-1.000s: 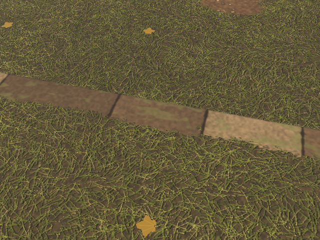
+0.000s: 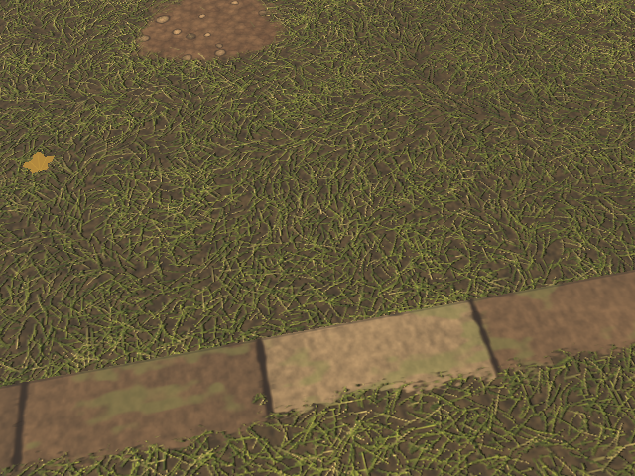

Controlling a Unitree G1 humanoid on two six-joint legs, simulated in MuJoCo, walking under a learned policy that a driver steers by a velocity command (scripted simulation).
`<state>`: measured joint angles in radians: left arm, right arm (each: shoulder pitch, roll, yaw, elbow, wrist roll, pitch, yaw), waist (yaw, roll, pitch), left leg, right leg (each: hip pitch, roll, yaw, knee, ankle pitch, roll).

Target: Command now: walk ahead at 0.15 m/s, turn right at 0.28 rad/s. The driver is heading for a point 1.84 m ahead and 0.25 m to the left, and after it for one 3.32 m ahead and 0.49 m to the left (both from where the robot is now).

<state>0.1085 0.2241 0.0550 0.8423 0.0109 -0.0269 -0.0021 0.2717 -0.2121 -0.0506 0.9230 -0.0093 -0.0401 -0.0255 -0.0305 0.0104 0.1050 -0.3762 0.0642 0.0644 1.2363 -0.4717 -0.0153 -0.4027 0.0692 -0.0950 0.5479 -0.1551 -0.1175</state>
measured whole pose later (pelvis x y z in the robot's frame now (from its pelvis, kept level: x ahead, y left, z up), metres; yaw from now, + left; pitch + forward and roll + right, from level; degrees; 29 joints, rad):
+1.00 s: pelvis +0.07 +0.04 +0.02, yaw -2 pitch -2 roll +0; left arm 0.28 0.14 0.00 1.15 0.01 -0.01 0.04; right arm 0.30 -0.14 0.01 1.14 -0.01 -0.01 -0.04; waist 0.01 0.00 0.02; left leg -0.10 -0.02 0.02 0.37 -0.24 0.03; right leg -0.17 0.05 -0.03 0.36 -0.16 -0.05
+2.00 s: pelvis +0.08 +0.05 +0.02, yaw -2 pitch -1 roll +0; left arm 0.32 0.11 -0.01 1.18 0.01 -0.01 0.05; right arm 0.36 -0.11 0.02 1.16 -0.01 -0.02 -0.05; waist 0.00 0.00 0.02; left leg -0.09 -0.03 0.01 0.38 -0.27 0.04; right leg -0.17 0.04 -0.02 0.39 -0.20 -0.04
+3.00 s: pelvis +0.29 -0.02 +0.02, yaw -1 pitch +1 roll +0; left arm 0.50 0.12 0.02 1.10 0.02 -0.10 0.01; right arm 0.17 -0.20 -0.05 0.97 -0.03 -0.05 0.03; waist 0.02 0.03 0.01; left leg -0.62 0.08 0.05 0.98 -0.15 0.06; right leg 0.01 0.07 -0.08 0.23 -0.26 -0.08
